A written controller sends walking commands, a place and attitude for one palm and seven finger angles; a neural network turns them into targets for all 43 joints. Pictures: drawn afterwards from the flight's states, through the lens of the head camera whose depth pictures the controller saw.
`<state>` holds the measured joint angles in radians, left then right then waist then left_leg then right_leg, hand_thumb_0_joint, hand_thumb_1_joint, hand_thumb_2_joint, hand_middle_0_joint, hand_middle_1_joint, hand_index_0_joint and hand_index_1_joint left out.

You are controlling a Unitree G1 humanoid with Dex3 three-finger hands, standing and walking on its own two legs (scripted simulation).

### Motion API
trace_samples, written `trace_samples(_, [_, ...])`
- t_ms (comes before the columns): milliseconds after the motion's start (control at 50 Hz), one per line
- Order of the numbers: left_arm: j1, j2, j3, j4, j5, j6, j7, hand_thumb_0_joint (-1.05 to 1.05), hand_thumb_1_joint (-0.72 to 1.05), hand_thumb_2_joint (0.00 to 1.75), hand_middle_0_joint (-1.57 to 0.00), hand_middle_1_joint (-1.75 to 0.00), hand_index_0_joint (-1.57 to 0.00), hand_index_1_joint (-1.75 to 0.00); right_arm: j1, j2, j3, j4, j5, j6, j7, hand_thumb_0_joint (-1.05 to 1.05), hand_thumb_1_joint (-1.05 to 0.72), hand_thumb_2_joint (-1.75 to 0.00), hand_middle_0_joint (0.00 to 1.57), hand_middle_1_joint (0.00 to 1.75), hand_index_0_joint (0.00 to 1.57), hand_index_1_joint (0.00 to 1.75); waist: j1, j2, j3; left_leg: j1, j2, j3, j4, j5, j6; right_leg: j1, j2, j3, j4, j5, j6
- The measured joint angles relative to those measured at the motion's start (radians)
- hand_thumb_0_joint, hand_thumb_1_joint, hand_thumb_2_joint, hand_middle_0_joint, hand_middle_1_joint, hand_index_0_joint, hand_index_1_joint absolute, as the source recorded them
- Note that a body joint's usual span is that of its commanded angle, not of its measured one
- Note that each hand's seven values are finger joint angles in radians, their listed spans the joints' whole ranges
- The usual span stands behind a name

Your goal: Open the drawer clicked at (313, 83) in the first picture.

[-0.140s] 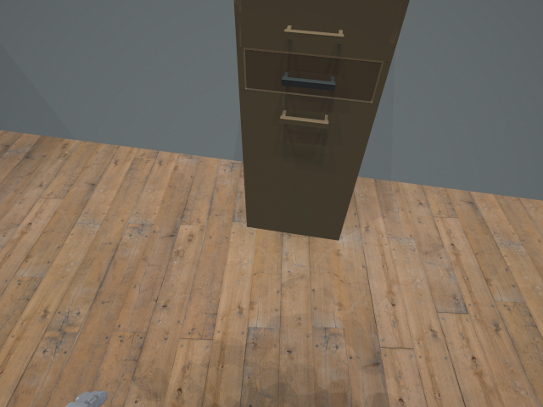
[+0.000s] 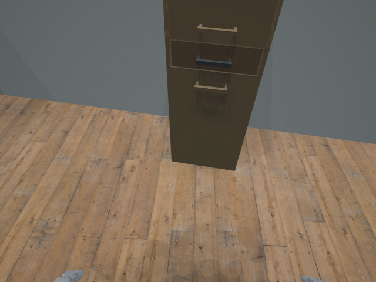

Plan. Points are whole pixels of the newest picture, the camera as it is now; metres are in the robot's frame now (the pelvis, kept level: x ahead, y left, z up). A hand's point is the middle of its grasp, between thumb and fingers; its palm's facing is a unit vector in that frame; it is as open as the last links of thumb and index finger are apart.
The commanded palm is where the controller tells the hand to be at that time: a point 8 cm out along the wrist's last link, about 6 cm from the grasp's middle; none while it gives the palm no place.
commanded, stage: stand and wait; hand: left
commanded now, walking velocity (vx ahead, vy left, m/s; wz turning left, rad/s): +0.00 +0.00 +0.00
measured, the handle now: (213, 61) +0.96 -0.05 +0.01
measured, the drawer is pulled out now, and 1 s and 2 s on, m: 0.00 0.00 0.00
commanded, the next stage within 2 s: look at it before walking up in 0.70 s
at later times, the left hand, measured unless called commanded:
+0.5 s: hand out of the picture +0.04 +0.23 -0.15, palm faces -0.03 -0.94 -0.34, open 7.4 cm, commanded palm none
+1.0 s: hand out of the picture +0.06 +0.22 -0.15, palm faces -0.04 -0.94 -0.33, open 7.4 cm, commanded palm none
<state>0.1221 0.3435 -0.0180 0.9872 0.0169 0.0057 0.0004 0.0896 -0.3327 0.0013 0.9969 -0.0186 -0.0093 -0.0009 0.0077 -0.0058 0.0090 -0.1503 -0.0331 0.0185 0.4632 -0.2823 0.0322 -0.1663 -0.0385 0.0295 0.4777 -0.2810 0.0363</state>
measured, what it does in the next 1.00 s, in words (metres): stands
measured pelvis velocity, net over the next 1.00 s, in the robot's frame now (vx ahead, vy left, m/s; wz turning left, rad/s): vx -0.02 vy -0.02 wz -0.01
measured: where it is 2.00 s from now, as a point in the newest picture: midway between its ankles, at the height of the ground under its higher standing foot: outside the picture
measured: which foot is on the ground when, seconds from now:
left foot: down 0.00-1.00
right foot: down 0.00-1.00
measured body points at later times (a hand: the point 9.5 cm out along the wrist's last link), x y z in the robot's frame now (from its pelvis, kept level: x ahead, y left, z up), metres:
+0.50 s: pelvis -0.02 -0.02 +0.01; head -0.02 -0.02 +0.46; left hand +0.04 +0.28 -0.13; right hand +0.05 -0.32 -0.13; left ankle -0.02 +0.10 -0.74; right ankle -0.01 -0.14 -0.74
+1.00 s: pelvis -0.02 -0.02 +0.01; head -0.02 -0.02 +0.46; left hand +0.06 +0.27 -0.12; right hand +0.05 -0.32 -0.13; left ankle -0.02 +0.10 -0.74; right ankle -0.01 -0.14 -0.74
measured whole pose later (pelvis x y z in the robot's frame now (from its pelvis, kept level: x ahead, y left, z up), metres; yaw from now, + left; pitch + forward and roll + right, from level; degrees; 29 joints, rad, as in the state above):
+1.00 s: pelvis -0.02 -0.02 +0.01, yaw +0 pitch -2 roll +0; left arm 0.14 0.33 -0.01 1.08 0.02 -0.01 0.00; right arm 0.13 -0.34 0.00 1.11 -0.01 -0.01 0.00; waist 0.00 0.00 0.03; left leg -0.14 0.00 0.01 0.37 -0.20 0.00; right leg -0.16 0.00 0.02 0.39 -0.20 0.00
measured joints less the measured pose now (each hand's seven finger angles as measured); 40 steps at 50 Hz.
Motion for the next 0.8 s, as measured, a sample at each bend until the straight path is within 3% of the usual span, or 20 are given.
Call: trace_samples(800, [0.029,-0.008,0.006,0.093,0.000,-0.011,-0.005,0.01,0.91,0.90,-0.20,-0.30,-0.20,-0.30,0.055,-0.005,-0.001,0.124,0.006,0.003,0.003,0.01,-0.90,-0.90,0.21,0.30,0.20,0.30,-0.007,0.007,0.018,0.009,0.032,-0.008,-0.086,0.081,-0.032,0.006,0.032,-0.009,-0.081,0.079,-0.029])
